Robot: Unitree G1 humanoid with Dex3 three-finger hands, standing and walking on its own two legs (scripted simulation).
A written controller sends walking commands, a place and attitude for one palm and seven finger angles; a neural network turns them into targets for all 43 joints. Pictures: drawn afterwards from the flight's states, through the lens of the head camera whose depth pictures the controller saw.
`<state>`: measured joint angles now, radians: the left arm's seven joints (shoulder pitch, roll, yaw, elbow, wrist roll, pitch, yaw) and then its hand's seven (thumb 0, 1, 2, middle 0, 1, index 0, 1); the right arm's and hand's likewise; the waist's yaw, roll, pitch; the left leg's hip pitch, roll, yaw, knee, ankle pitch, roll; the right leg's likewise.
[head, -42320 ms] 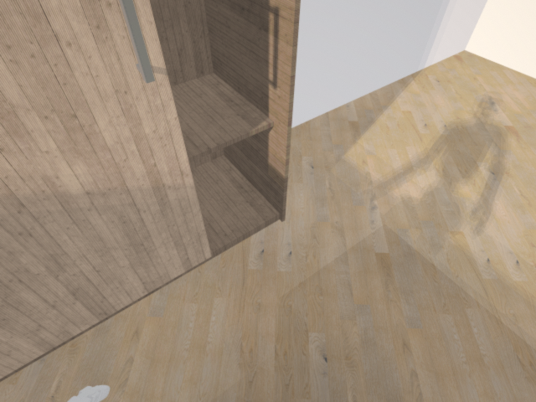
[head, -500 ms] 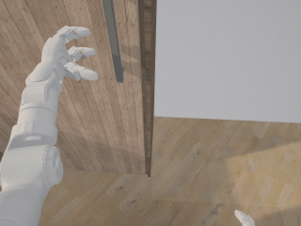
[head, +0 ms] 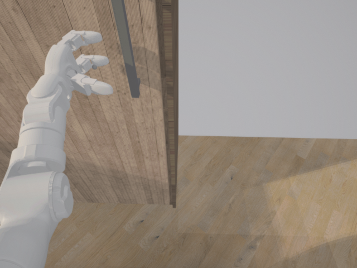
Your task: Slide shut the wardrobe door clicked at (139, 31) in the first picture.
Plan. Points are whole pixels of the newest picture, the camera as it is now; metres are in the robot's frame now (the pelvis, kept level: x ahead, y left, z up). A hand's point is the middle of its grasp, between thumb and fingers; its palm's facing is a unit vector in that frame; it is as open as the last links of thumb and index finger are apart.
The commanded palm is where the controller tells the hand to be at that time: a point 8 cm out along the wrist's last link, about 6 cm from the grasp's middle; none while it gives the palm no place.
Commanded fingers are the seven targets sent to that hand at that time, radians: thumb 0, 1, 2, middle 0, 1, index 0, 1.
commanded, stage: feel for the door with the fingertips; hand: left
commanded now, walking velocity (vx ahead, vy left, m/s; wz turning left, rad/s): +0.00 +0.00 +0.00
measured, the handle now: (128, 45) +0.52 +0.11 +0.24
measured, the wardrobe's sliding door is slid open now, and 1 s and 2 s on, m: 0.01 0.01 0.01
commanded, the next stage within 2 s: slide the fingers in behind the handle in 0.74 s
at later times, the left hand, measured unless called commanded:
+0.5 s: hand (108, 64) +0.47 +0.15 +0.23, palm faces -0.01 -1.00 +0.00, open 14.0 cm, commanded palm +0.45 +0.21 +0.23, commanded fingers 0.00 -0.50 0.30 -0.30 -1.20 -0.30 -1.20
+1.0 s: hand (110, 60) +0.48 +0.15 +0.23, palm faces -0.02 -1.00 -0.01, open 13.7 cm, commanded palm +0.46 +0.19 +0.23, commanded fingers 0.00 -0.50 0.30 -0.30 -1.20 -0.30 -1.20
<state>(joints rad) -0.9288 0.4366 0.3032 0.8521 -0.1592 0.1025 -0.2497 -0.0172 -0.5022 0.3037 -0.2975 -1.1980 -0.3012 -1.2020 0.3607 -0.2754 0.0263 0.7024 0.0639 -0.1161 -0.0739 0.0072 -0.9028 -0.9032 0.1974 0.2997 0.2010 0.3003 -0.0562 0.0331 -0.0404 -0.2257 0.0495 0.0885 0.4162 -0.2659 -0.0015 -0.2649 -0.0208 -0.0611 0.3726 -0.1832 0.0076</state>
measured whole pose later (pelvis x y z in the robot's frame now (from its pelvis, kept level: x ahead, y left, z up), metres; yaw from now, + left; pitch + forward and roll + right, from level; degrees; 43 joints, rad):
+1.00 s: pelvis -0.01 +0.00 +0.00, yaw +0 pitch +6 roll -1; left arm -1.10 0.43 0.27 1.07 -0.11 0.02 -0.18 -0.02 -0.50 0.30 -0.35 -1.24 -0.34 -1.24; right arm 0.40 -0.27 0.02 0.74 0.04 -0.15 -0.06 0.01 -0.90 -0.90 0.20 0.30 0.20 0.30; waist -0.09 0.03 -0.03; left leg -0.29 0.05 0.08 0.44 -0.26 0.00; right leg -0.33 -0.02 -0.07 0.40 -0.17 0.01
